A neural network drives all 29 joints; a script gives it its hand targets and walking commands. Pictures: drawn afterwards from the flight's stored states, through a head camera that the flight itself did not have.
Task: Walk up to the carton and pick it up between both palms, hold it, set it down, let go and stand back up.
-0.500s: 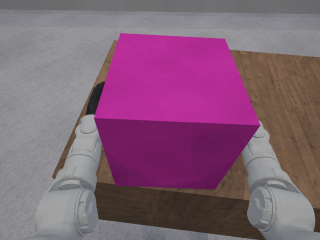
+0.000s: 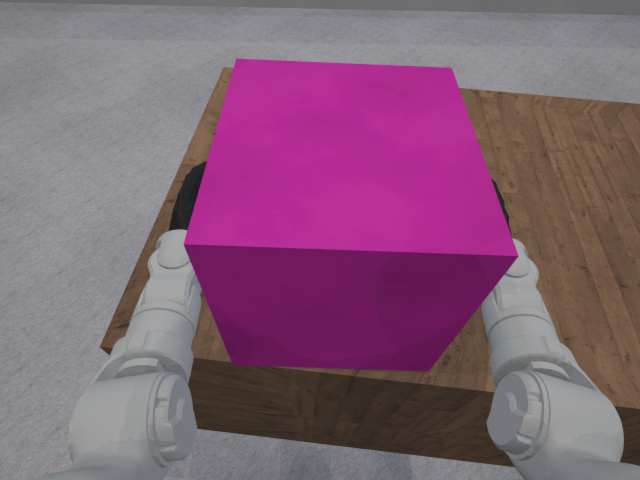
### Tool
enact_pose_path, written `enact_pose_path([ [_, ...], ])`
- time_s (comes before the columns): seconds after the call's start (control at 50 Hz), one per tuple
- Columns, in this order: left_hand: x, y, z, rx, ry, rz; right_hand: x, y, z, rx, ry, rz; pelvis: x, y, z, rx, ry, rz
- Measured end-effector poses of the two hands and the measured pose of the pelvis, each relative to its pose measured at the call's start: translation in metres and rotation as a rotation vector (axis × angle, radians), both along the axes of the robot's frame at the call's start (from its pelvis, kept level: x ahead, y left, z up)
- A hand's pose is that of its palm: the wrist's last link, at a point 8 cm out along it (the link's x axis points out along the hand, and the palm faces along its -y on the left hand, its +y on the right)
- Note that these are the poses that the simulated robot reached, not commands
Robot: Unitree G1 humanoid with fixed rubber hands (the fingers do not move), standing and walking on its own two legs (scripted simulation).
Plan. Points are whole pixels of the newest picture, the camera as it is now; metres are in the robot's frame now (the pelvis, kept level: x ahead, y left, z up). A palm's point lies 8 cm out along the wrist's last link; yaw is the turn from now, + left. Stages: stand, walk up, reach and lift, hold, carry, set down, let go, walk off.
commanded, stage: set down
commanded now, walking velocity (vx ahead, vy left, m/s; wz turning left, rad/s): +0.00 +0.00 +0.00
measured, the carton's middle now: (337, 222) +0.46 -0.02 +0.03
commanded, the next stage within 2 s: none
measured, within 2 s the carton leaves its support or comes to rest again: rests again in 0.04 s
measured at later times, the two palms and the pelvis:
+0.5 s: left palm (196, 228) +0.43 +0.16 +0.06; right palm (493, 233) +0.41 -0.22 +0.07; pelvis +0.00 +0.00 +0.00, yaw -1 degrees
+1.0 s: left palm (199, 229) +0.44 +0.16 +0.05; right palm (489, 239) +0.42 -0.22 +0.05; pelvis +0.00 +0.00 +0.00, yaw -3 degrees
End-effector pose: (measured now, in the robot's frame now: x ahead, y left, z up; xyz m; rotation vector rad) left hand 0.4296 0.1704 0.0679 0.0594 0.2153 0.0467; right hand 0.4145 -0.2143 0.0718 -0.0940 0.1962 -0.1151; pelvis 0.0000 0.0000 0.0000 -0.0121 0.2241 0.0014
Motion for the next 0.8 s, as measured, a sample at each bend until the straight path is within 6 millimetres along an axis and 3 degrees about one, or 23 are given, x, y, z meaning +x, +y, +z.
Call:
enact_pose_path([
  [0.8,0.003,-0.007,-0.012,0.015,0.033,-0.011,0.000,-0.007,-0.006,-0.001,-0.027,-0.006,0.002,0.002,0.000,0.006,-0.010,-0.028],
])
